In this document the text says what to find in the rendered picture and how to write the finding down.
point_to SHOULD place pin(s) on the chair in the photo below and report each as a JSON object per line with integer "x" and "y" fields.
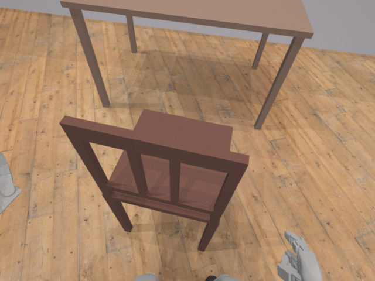
{"x": 172, "y": 164}

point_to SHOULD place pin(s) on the left robot hand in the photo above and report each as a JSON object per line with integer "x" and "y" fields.
{"x": 8, "y": 192}

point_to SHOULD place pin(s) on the right robot hand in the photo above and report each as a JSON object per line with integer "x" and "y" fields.
{"x": 304, "y": 266}

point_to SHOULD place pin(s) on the table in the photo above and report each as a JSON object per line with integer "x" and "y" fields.
{"x": 279, "y": 17}

